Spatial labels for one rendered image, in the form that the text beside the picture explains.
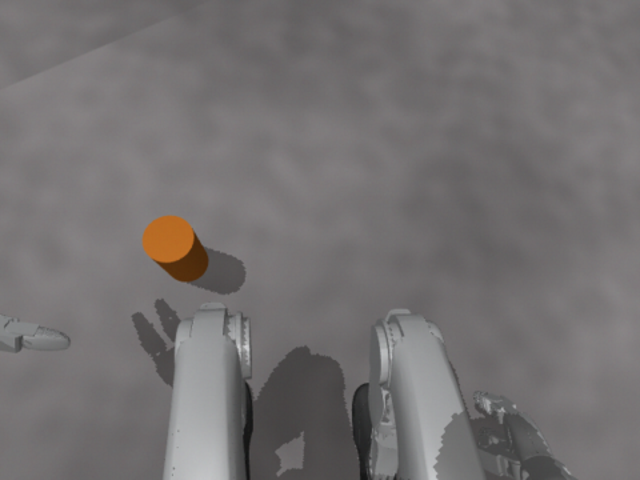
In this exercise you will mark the right robot foot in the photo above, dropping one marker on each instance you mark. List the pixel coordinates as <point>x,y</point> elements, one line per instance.
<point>362,429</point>

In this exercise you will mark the left robot hand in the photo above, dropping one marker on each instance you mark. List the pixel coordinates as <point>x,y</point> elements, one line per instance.
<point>15,335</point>

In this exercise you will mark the right robot arm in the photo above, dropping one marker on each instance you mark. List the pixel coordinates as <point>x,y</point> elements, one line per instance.
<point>544,468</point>

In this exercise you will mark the can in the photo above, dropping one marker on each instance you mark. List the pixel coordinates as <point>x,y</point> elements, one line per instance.
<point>171,242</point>

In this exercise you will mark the right robot hand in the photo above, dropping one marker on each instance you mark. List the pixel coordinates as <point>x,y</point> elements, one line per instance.
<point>503,454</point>

